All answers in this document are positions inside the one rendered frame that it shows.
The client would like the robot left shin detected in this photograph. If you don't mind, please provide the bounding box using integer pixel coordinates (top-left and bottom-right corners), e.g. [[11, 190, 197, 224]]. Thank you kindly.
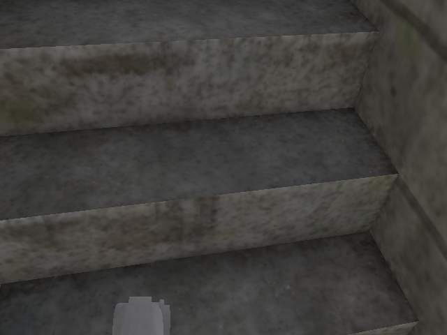
[[112, 303, 126, 331]]

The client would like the left robot thigh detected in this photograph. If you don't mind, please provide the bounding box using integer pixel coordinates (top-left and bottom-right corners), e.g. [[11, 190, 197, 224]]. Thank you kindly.
[[112, 297, 170, 335]]

